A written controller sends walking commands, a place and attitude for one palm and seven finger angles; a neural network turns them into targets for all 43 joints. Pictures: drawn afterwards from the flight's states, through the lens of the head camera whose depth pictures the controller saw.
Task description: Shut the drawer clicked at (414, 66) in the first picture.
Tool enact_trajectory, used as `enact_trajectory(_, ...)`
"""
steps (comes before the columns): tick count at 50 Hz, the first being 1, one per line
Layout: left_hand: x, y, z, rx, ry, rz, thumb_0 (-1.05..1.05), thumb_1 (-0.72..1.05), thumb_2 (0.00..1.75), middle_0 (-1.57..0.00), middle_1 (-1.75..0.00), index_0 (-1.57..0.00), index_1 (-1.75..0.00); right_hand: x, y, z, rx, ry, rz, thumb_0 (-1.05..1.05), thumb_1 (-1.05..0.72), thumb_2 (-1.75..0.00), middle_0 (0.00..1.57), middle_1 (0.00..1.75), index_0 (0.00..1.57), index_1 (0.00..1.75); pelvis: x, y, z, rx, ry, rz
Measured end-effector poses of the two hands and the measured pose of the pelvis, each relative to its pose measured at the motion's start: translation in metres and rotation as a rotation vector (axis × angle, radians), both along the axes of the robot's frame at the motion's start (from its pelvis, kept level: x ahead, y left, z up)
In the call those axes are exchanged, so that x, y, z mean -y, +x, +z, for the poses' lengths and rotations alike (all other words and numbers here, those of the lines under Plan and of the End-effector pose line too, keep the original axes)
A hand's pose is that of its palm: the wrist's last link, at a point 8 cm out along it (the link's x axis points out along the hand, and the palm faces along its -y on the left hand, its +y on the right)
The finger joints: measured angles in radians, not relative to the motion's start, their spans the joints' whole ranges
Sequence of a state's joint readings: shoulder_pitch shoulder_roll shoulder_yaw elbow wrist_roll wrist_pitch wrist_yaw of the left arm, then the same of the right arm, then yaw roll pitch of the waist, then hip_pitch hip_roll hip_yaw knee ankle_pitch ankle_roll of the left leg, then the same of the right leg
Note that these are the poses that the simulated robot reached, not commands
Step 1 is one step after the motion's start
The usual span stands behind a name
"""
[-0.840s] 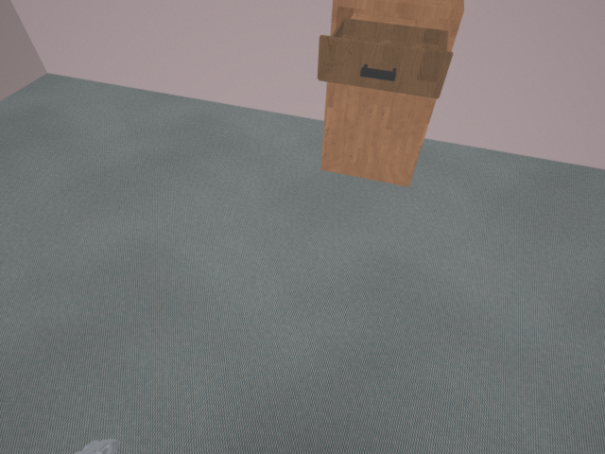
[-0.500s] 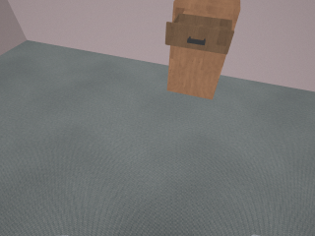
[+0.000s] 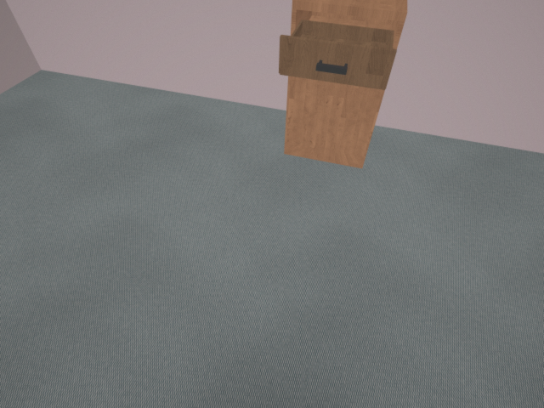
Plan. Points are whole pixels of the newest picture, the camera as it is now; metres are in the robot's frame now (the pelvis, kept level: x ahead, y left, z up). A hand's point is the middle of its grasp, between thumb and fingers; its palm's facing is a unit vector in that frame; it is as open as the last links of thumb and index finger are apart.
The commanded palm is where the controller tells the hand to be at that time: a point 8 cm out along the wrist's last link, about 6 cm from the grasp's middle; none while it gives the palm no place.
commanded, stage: look at it before walking up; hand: left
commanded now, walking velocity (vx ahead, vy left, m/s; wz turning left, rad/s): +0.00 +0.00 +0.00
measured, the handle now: (332, 66) +1.25 -0.15 -0.06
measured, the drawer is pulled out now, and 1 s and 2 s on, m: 0.30 0.30 0.30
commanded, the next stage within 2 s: walk to a spot facing it in 0.60 s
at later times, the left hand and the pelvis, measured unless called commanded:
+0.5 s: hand out of the picture +0.07 +0.24 -0.16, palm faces -0.03 -0.95 -0.32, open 7.4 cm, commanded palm none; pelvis +0.00 +0.00 +0.00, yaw +0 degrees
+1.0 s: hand out of the picture +0.05 +0.19 -0.18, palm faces -0.09 -0.97 -0.22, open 7.4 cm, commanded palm none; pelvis +0.04 -0.01 -0.01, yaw -7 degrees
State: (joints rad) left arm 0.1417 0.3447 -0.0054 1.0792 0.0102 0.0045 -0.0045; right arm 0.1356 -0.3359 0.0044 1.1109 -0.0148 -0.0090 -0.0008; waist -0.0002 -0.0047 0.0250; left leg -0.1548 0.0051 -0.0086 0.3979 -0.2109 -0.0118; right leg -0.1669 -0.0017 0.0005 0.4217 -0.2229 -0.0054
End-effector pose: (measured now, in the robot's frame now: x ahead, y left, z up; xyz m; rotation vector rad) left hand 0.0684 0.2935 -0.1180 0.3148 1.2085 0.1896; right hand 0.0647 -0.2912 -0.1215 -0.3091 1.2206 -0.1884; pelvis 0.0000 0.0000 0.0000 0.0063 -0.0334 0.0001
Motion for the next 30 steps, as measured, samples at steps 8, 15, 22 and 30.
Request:
enact_trajectory(8,0.0045,0.0024,-0.0004,0.007,-0.008,-0.008,0.01,0.9,0.9,-0.21,-0.3,-0.21,-0.3,-0.0012,0.002,0.0005,0.008,0.006,0.001,0.0,-0.9,-0.9,0.21,0.3,0.2,0.3,0.0011,-0.0009,0.0005,-0.003,0.0,-0.003)
enact_trajectory(15,0.0062,0.0009,-0.0024,-0.001,-0.015,-0.006,0.01,0.9,0.9,-0.21,-0.3,-0.21,-0.3,-0.0011,0.0038,0.0019,0.009,0.003,0.001,0.0,-0.9,-0.9,0.21,0.3,0.2,0.3,0.0013,-0.0001,0.0008,-0.004,-0.001,-0.004)
enact_trajectory(22,0.0056,-0.0018,-0.0035,-0.012,-0.017,0.0,0.01,0.9,0.9,-0.21,-0.3,-0.21,-0.3,-0.0006,0.0061,0.003,0.008,-0.002,0.001,0.0,-0.9,-0.9,0.21,0.3,0.2,0.3,0.0009,0.0015,0.0012,-0.003,-0.001,-0.003)
enact_trajectory(30,0.0036,-0.004,-0.0031,-0.017,-0.014,0.007,0.01,0.9,0.9,-0.21,-0.3,-0.21,-0.3,-0.0014,0.0096,0.0037,0.01,-0.002,0.007,0.0,-0.9,-0.9,0.21,0.3,0.2,0.3,0.0006,0.0027,0.0017,-0.002,-0.002,-0.001)
